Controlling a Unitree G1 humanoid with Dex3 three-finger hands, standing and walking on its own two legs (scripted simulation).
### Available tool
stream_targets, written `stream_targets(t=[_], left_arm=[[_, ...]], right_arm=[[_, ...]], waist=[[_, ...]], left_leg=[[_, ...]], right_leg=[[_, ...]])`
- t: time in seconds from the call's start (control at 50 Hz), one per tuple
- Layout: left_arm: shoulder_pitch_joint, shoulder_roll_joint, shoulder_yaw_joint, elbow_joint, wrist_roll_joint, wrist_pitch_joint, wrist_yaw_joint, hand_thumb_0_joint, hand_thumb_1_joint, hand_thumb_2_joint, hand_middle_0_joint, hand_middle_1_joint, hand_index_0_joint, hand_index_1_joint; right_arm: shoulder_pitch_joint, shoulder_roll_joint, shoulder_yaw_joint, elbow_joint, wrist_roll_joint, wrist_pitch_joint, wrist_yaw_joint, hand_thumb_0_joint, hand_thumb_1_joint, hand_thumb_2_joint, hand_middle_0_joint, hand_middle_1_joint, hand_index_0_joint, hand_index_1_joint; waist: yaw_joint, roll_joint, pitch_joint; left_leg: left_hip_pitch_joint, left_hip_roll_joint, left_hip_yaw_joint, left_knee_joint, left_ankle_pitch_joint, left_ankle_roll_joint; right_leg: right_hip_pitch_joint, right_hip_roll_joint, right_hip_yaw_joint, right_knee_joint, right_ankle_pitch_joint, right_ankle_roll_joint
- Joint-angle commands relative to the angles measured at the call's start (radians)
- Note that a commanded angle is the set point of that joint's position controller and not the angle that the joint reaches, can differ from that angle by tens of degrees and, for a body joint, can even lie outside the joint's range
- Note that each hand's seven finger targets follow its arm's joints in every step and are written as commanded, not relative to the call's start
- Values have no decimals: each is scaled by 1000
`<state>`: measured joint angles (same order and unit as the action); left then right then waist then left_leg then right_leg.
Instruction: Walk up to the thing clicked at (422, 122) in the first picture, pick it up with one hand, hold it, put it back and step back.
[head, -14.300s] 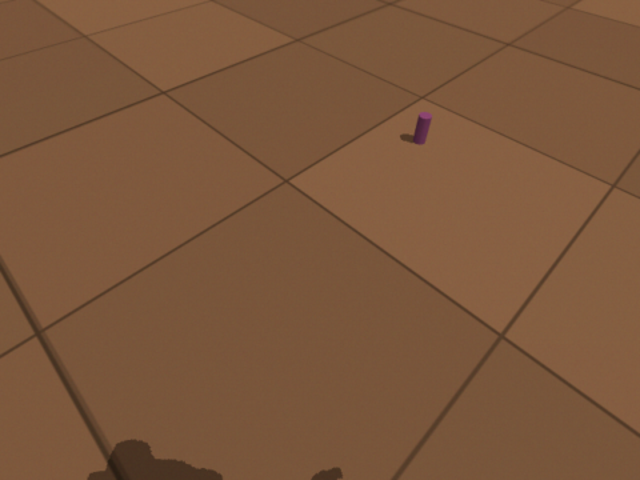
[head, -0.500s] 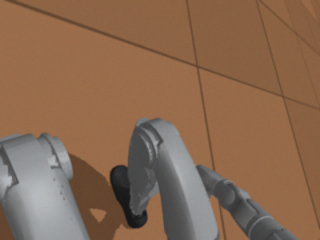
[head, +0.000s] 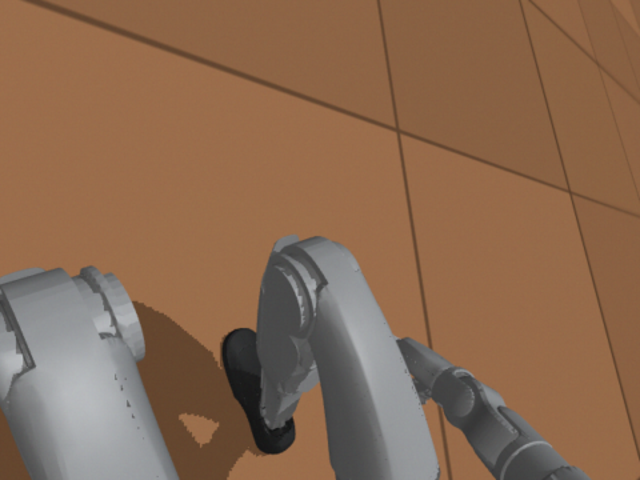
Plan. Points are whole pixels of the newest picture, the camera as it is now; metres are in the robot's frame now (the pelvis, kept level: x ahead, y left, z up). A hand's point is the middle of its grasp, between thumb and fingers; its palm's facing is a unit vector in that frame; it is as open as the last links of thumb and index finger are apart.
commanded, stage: settle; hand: left
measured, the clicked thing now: out of the picture +0.40 +0.31 -0.18
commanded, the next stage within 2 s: lift in 1.64 s
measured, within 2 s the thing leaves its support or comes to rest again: neither
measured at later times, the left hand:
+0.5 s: hand out of the picture +0.36 +0.33 -0.05, palm faces +0.42 -0.91 -0.01, open 10.2 cm
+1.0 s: hand out of the picture +0.36 +0.33 +0.03, palm faces +0.42 -0.91 -0.03, open 10.2 cm
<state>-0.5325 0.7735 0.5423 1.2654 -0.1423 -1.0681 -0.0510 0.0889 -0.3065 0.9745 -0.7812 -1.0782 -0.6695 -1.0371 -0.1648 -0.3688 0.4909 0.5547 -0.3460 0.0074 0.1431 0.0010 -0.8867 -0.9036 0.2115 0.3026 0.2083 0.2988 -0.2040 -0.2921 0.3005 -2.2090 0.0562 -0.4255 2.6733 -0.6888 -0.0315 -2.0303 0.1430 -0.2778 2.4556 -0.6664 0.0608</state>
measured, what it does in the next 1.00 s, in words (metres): rises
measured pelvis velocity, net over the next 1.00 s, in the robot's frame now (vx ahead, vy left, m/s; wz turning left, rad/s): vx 0.02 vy -0.02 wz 0.15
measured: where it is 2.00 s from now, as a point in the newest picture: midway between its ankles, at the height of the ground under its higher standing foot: (187, 448)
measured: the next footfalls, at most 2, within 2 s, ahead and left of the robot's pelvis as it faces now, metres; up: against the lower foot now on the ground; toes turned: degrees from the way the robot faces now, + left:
none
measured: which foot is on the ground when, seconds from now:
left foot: down 0.00-1.00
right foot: down 0.00-1.00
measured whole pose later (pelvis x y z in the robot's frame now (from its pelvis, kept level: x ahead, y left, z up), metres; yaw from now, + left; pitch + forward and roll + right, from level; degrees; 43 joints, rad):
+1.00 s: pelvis +0.02 -0.02 +0.06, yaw +9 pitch +29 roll -7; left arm -0.43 0.44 0.44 0.71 -0.22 -0.63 -0.20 0.08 -0.40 1.11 -0.79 -1.13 -0.68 -1.08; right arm 0.00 -0.29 0.10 0.65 -0.09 0.05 0.08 0.01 -0.90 -0.90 0.21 0.30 0.21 0.30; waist -0.07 -0.05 -0.05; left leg -2.23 0.07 -0.19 2.38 -0.67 -0.04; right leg -2.11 0.06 -0.12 2.33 -0.73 0.00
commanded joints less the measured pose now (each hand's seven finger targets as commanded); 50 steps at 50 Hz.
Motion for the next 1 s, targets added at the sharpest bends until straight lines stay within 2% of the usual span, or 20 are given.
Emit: stream_targets(t=[0.0, 0.02, 0.08, 0.12, 0.16, 0.24, 0.32, 0.36, 0.38, 0.42, 0.46, 0.48, 0.54, 0.6, 0.62, 0.66, 0.72, 0.84, 0.86, 0.98], left_arm=[[-196, 189, -8, -261, -6, -52, -2, 0, 313, 1388, -1334, -1467, -1320, -1501], [-181, 191, 6, -277, -8, -39, -2, 0, 291, 1396, -1334, -1481, -1325, -1513], [-165, 143, -31, -317, -15, 5, -11, 0, 279, 1391, -1360, -1491, -1352, -1522], [-145, 54, -90, -311, -28, 34, -25, 0, 262, 1385, -1360, -1494, -1355, -1522], [-142, 100, -53, -377, -33, 60, -28, 0, 247, 1360, -1352, -1480, -1349, -1504], [-88, -7, -111, -418, -42, 121, -46, 0, 215, 1353, -1366, -1501, -1369, -1521], [-173, 31, -84, -612, -49, 160, -39, 0, 183, 1352, -1374, -1509, -1377, -1529], [-99, -50, -133, -590, -46, 198, -42, 0, 214, 1345, -1374, -1504, -1378, -1522], [-68, -67, -132, -578, -50, 215, -46, 0, 207, 1354, -1376, -1511, -1377, -1532], [-137, 0, -80, -670, -46, 222, -40, 0, 194, 1359, -1376, -1512, -1376, -1534], [-148, -23, -91, -716, -50, 240, -42, 0, 180, 1330, -1363, -1493, -1362, -1515], [-100, -76, -127, -704, -52, 253, -50, 0, 169, 1332, -1358, -1501, -1359, -1522], [-85, -37, -78, -730, -61, 275, -65, 0, 209, 1324, -1361, -1488, -1364, -1506], [-101, -112, -121, -704, -76, 298, -92, 0, 240, 1328, -1357, -1489, -1362, -1504], [-28, -146, -125, -623, -84, 314, -102, 0, 244, 1330, -1366, -1490, -1368, -1508], [-70, -98, -79, -674, -93, 320, -112, 0, 241, 1333, -1361, -1490, -1365, -1506], [-47, -125, -91, -698, -97, 335, -128, 0, 263, 1327, -1374, -1498, -1384, -1509], [-94, -110, -65, -728, -97, 352, -143, 0, 271, 1319, -1359, -1473, -1357, -1493], [-118, -87, -38, -759, -99, 349, -144, 0, 275, 1300, -1346, -1451, -1344, -1470], [-125, -117, -50, -756, -93, 370, -153, 0, 267, 1304, -1328, -1445, -1328, -1462]], right_arm=[[8, -340, -153, -39, 10, 9, -25, 0, -888, -905, 200, 300, 199, 299], [18, -337, -163, -34, 15, 10, -25, 0, -886, -904, 200, 300, 199, 300], [29, -330, -191, -39, 34, 9, -24, 0, -889, -904, 200, 300, 199, 300], [64, -310, -200, -2, 48, 11, -20, 0, -888, -902, 200, 300, 199, 299], [73, -309, -221, -12, 62, 11, -23, 0, -888, -901, 200, 300, 199, 300], [90, -284, -263, -6, 95, 15, -20, 0, -891, -900, 200, 300, 200, 300], [116, -251, -303, -5, 125, 17, -28, 0, -888, -900, 200, 300, 200, 300], [127, -234, -320, -11, 142, 19, -29, 0, -888, -899, 200, 300, 200, 300], [121, -233, -333, -22, 152, 19, -33, 0, -892, -901, 200, 300, 200, 300], [148, -228, -351, -5, 166, 26, -40, 0, -889, -901, 200, 300, 200, 300], [169, -209, -367, 3, 176, 33, -44, 0, -893, -901, 200, 300, 200, 300], [179, -200, -373, 3, 180, 36, -44, 0, -892, -901, 200, 300, 200, 300], [202, -188, -393, 12, 195, 43, -51, 0, -888, -900, 200, 300, 200, 300], [205, -169, -407, 15, 211, 41, -55, 0, -890, -900, 200, 300, 200, 300], [199, -170, -414, 13, 219, 40, -58, 0, -893, -901, 200, 300, 200, 300], [207, -170, -426, 7, 226, 38, -63, 0, -892, -901, 200, 300, 200, 300], [212, -156, -439, 6, 238, 39, -67, 0, -892, -900, 200, 300, 200, 300], [225, -136, -459, 14, 250, 28, -80, 0, -903, -904, 200, 300, 200, 300], [233, -135, -464, 19, 251, 28, -83, 0, -899, -903, 200, 300, 200, 300], [244, -126, -479, 33, 259, 23, -91, 0, -900, -903, 200, 300, 200, 300]], waist=[[-66, 642, -602], [-51, 642, -621], [-46, 624, -630], [-50, 591, -607], [-15, 597, -645], [9, 588, -673], [50, 619, -758], [48, 596, -763], [57, 575, -754], [83, 617, -800], [87, 615, -842], [79, 594, -856], [110, 577, -889], [87, 507, -875], [98, 472, -859], [119, 469, -896], [140, 464, -939], [145, 433, -968], [152, 437, -988], [154, 449, -990]], left_leg=[[405, 53, 144, -352, 73, -2], [408, 52, 149, -353, 81, -1], [386, 46, 159, -361, 59, 5], [358, 41, 163, -374, 24, 10], [357, 37, 173, -383, 33, 14], [383, 34, 175, -425, 1, 10], [375, 23, 209, -441, -24, 20], [380, 22, 215, -465, -22, 21], [371, 22, 221, -468, -25, 24], [399, 20, 224, -486, 5, 20], [416, 18, 236, -481, 42, 22], [422, 17, 239, -480, 64, 24], [415, 14, 255, -489, 88, 27], [358, 8, 270, -489, 55, 40], [348, 8, 275, -492, 61, 42], [357, 7, 284, -495, 68, 42], [382, 5, 295, -519, 86, 42], [366, 8, 317, -520, 104, 50], [379, 9, 320, -524, 109, 49], [412, 8, 327, -560, 111, 47]], right_leg=[[203, 9, -86, -185, 182, -78], [212, 8, -80, -189, 191, -78], [185, 6, -68, -200, 179, -81], [166, 3, -64, -215, 151, -79], [175, 2, -53, -219, 155, -79], [114, -7, -39, -220, 115, -87], [126, -12, -4, -248, 95, -92], [119, -17, 6, -261, 89, -93], [108, -19, 15, -269, 86, -95], [108, -25, 27, -263, 104, -99], [113, -27, 42, -270, 129, -103], [133, -29, 48, -278, 148, -101], [156, -34, 66, -289, 150, -102], [166, -38, 79, -324, 125, -95], [165, -38, 84, -330, 125, -94], [181, -41, 92, -341, 120, -93], [197, -46, 101, -350, 119, -95], [242, -56, 142, -391, 131, -86], [245, -56, 145, -394, 130, -87], [230, -61, 144, -402, 120, -93]])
